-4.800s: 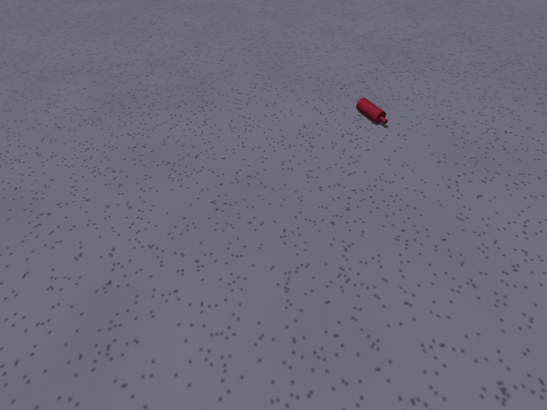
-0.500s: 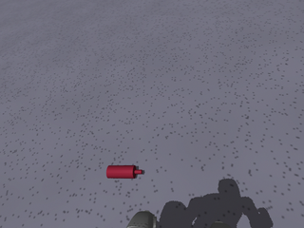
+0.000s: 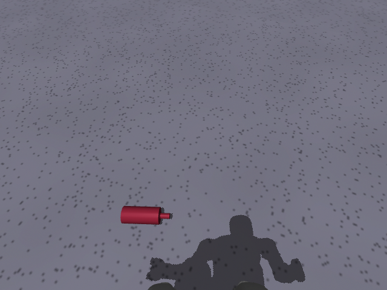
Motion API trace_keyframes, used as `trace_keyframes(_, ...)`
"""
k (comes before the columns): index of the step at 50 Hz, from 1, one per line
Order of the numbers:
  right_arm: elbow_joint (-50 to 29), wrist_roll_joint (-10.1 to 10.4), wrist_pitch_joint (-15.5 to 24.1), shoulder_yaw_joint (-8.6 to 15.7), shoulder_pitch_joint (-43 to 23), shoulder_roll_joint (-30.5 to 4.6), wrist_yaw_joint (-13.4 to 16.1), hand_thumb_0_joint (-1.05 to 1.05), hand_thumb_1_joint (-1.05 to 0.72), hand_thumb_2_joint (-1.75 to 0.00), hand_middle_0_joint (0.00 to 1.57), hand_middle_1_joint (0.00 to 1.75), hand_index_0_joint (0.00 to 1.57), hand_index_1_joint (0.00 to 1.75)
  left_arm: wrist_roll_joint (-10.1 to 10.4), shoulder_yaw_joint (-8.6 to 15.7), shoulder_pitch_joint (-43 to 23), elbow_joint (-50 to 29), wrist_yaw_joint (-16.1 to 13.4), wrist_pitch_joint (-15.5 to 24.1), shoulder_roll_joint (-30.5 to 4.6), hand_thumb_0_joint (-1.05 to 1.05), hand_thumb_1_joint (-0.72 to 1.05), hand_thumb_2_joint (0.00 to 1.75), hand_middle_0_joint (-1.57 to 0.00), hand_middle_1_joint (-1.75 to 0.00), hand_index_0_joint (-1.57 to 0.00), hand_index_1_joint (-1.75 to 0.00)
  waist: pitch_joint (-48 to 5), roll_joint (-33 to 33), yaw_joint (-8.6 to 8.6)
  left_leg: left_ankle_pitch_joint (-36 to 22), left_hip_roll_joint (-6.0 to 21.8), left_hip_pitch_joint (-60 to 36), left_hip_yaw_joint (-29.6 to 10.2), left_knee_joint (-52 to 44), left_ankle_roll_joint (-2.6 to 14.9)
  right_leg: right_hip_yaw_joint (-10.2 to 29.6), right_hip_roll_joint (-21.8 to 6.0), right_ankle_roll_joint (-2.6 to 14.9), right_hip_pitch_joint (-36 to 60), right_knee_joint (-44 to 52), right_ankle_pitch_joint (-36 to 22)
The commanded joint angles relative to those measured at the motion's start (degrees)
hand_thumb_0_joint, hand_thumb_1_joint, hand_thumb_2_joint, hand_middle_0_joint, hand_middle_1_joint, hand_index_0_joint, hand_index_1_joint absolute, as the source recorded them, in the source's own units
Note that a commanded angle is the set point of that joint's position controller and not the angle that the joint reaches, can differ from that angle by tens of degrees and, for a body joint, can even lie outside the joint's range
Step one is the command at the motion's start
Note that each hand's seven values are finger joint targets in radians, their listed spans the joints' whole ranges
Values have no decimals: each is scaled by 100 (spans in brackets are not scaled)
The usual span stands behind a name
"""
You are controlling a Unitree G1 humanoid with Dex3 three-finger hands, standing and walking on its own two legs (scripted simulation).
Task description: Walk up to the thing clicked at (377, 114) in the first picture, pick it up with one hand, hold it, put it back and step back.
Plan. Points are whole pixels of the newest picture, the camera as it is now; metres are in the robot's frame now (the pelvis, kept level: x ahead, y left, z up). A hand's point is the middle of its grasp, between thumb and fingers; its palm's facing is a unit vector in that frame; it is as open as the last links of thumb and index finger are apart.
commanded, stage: walk up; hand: left
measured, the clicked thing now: (146, 215) +0.52 +0.27 -0.70
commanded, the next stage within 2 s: stand in 1.64 s
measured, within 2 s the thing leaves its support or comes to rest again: neither
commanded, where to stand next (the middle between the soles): +0.12 -0.03 m, yaw +0 degrees
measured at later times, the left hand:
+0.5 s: hand out of the picture +0.10 +0.23 -0.12, palm faces -0.05 -0.94 -0.34, open 7.4 cm
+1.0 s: hand out of the picture +0.12 +0.24 -0.12, palm faces -0.04 -0.95 -0.31, open 7.4 cm
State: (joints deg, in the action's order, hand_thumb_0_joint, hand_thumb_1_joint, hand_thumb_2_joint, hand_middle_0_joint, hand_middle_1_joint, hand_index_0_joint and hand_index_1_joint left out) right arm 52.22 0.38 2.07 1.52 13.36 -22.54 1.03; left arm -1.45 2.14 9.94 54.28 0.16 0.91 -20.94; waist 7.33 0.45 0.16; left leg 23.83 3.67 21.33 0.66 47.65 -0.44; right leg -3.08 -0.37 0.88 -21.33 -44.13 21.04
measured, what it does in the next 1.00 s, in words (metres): stands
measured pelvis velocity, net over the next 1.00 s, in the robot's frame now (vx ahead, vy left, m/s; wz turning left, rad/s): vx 0.01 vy -0.01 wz -0.04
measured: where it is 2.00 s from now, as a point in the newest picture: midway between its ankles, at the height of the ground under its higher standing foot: outside the picture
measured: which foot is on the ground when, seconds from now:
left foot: down 0.00-1.00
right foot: down 0.00-1.00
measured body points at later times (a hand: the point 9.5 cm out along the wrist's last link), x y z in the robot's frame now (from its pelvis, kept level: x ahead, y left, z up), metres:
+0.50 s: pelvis -0.01 -0.02 +0.02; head +0.00 -0.03 +0.47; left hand +0.10 +0.28 -0.10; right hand +0.05 -0.34 -0.11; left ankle +0.01 +0.13 -0.71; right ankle +0.02 -0.12 -0.71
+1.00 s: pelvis +0.01 -0.01 +0.04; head +0.02 +0.00 +0.48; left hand +0.13 +0.29 -0.10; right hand +0.08 -0.32 -0.09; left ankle +0.01 +0.13 -0.71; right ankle +0.02 -0.12 -0.71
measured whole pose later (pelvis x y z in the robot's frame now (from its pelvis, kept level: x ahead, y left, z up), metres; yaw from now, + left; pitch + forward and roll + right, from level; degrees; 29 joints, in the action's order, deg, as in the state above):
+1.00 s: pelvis +0.01 -0.01 +0.04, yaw -2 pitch -2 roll +0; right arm 63.5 -1.0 3.1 0.1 7.5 -20.9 1.0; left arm -0.5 1.9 4.3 61.9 2.1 -1.6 -20.2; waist 2.5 -1.1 0.0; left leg 13.8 3.3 7.8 3.9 23.4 -1.9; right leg -0.2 0.2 0.7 -11.3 -25.1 12.2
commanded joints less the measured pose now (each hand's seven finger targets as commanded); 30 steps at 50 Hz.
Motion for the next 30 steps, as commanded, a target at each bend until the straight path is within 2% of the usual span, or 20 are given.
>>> trace_keyframes(1, -95, -1, 228, 416, 595, -1399, 252, 0, -90, -90, 20, 30, 20, 30, 119, 353, -382, -539, -39, -7, -1447, 0, 90, 90, -20, -30, -20, -30, -1431, -53, -304, -1784, 410, -983, -747, -1232, 487, 923, -833, 657, 259, 23, -3089)
trace_keyframes(2, -123, -30, 252, 453, 405, -1620, 230, 0, -90, -90, 20, 30, 20, 30, 100, 315, -322, -513, -28, -47, -1323, 0, 90, 90, -20, -30, -20, -30, -1201, 244, -172, -2059, 879, -861, -1473, -1560, 786, 569, -428, 358, 19, -286, -2426)
trace_keyframes(3, -167, -65, 260, 451, 184, -1705, 216, 0, -90, -90, 20, 30, 20, 30, 81, 288, -185, -442, -36, -72, -1244, 0, 90, 90, -20, -30, -20, -30, -1018, 278, -58, -2278, 1247, -929, -1794, -1629, 1087, 424, -316, 219, -241, -287, -1581)
trace_keyframes(4, -191, -63, 263, 462, 85, -1731, 219, 0, -90, -90, 20, 30, 20, 30, 49, 308, -155, -411, -40, -57, -1274, 0, 90, 90, -20, -30, -20, -30, -1010, 270, -46, -2597, 1409, -953, -1820, -1549, 1221, 473, -325, 213, -210, -205, -1207)
trace_keyframes(5, -192, -77, 256, 433, -16, -1660, 224, 0, -90, -90, 20, 30, 20, 30, 52, 327, -121, -351, -35, -37, -1281, 0, 90, 90, -20, -30, -20, -30, -989, 217, -5, -2738, 1353, -717, -1650, -1477, 1174, 545, -346, 231, -5, -20, -1086)
trace_keyframes(6, -201, -79, 249, 395, -102, -1592, 217, 0, -90, -90, 20, 30, 20, 30, 44, 343, -109, -323, -16, -8, -1306, 0, 90, 90, -20, -30, -20, -30, -949, 220, 54, -2569, 1165, -449, -1413, -1398, 984, 639, -392, 286, 276, 302, -1320)
trace_keyframes(7, -162, -71, 229, 368, -140, -1531, 204, 0, -90, -90, 20, 30, 20, 30, 40, 373, -126, -284, 15, 4, -1362, 0, 90, 90, -20, -30, -20, -30, -892, 209, 71, -2025, 894, -118, -1137, -1387, 758, 771, -413, 384, 567, 520, -1460)
trace_keyframes(9, -132, -44, 221, 301, -258, -1384, 187, 0, -90, -90, 20, 30, 20, 30, 33, 380, -166, -314, 57, 17, -1437, 0, 90, 90, -20, -30, -20, -30, -952, 66, 43, -1281, 389, 96, -570, -1196, 404, 1247, -683, 642, 895, 928, -1700)
trace_keyframes(11, -17, -58, 202, 242, -317, -1207, 164, 0, -90, -90, 20, 30, 20, 30, 74, 341, -399, -308, 61, 6, -1466, 0, 90, 90, -20, -30, -20, -30, -907, -204, -41, -504, -49, -234, -116, -933, 253, 1794, -1080, 910, 438, 1461, -1058)
trace_keyframes(12, 67, -67, 196, 233, -267, -1190, 149, 0, -90, -90, 20, 30, 20, 30, 77, 327, -543, -318, 75, -11, -1446, 0, 90, 90, -20, -30, -20, -30, -870, -260, -112, -390, -98, -537, -38, -1044, 248, 1857, -1150, 893, 145, 1627, -703)
trace_keyframes(13, 114, -67, 196, 237, -274, -1195, 132, 0, -90, -90, 20, 30, 20, 30, 66, 314, -616, -307, 85, -30, -1435, 0, 90, 90, -20, -30, -20, -30, -786, -294, -118, -362, -69, -703, -45, -1226, 273, 1677, -1029, 793, -20, 1706, -393)
trace_keyframes(14, 143, -77, 207, 232, -273, -1237, 107, 0, -90, -90, 20, 30, 20, 30, 49, 279, -688, -305, 96, -38, -1390, 0, 90, 90, -20, -30, -20, -30, -799, -314, -151, -446, 51, -808, -218, -1488, 340, 1495, -886, 619, -65, 1707, -318)
trace_keyframes(15, 160, -94, 209, 237, -291, -1292, 97, 0, -90, -90, 20, 30, 20, 30, 38, 278, -753, -295, 110, -50, -1393, 0, 90, 90, -20, -30, -20, -30, -674, -387, -118, -373, 178, -642, -419, -1704, 395, 1322, -692, 483, -26, 1629, -209)
trace_keyframes(16, 200, -106, 212, 248, -361, -1339, 89, 0, -90, -90, 20, 30, 20, 30, 21, 282, -729, -249, 125, -64, -1386, 0, 90, 90, -20, -30, -20, -30, -635, -418, -80, -199, 295, -572, -574, -1861, 456, 1262, -592, 419, 3, 1613, -93)
trace_keyframes(17, 229, -100, 208, 232, -372, -1334, 84, 0, -90, -90, 20, 30, 20, 30, 11, 289, -675, -204, 129, -70, -1373, 0, 90, 90, -20, -30, -20, -30, -633, -478, -21, -105, 371, -476, -625, -1941, 464, 1241, -562, 409, 210, 1669, -16)
trace_keyframes(21, 378, -135, 221, 168, -435, -1218, 66, 0, -90, -90, 20, 30, 20, 30, 43, 273, -769, -130, 156, -59, -1346, 0, 90, 90, -20, -30, -20, -30, -645, -605, -48, -416, 129, -609, -277, -2044, 298, 1456, -701, 418, 332, 2119, 81)
trace_keyframes(24, 473, -139, 232, 131, -473, -1211, 52, 0, -90, -90, 20, 30, 20, 30, 65, 240, -786, -67, 158, -53, -1269, 0, 90, 90, -20, -30, -20, -30, -742, -434, -42, -667, 168, -859, -248, -2202, 277, 1404, -708, 357, 386, 2248, -116)
trace_keyframes(28, 606, -141, 215, 113, -444, -1196, 59, 0, -90, -90, 20, 30, 20, 30, 89, 241, -786, 25, 151, -71, -1245, 0, 90, 90, -20, -30, -20, -30, -767, -359, -29, -805, 194, -984, -197, -2376, 235, 1357, -689, 305, 561, 2424, -105)
trace_keyframes(29, 620, -130, 211, 106, -488, -1185, 60, 0, -90, -90, 20, 30, 20, 30, 93, 243, -729, 67, 147, -72, -1243, 0, 90, 90, -20, -30, -20, -30, -794, -336, 20, -854, 185, -1019, -186, -2355, 228, 1333, -667, 295, 626, 2442, -159)
trace_keyframes(30, 642, -139, 216, 104, -426, -1176, 64, 0, -90, -90, 20, 30, 20, 30, 87, 243, -789, 75, 143, -68, -1247, 0, 90, 90, -20, -30, -20, -30, -831, -387, -27, -944, 222, -1002, -205, -2403, 220, 1315, -675, 283, 714, 2425, -321)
